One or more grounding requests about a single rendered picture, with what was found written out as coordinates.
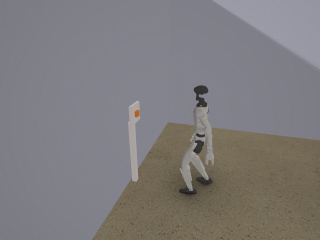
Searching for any left robot forearm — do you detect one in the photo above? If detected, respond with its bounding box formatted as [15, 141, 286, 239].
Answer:
[204, 129, 213, 153]

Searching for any left robot hand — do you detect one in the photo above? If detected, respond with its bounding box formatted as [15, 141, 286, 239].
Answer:
[205, 152, 214, 166]

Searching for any humanoid robot head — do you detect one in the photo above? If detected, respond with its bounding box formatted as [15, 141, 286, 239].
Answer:
[194, 85, 209, 107]

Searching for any right robot thigh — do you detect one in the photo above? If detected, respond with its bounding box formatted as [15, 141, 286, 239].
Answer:
[191, 135, 200, 164]

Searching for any left robot upper arm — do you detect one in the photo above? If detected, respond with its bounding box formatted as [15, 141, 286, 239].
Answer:
[196, 108, 212, 132]

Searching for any panel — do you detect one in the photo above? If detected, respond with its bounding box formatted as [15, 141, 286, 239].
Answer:
[128, 101, 140, 182]

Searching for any button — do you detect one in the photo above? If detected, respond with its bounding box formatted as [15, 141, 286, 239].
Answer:
[134, 110, 140, 118]

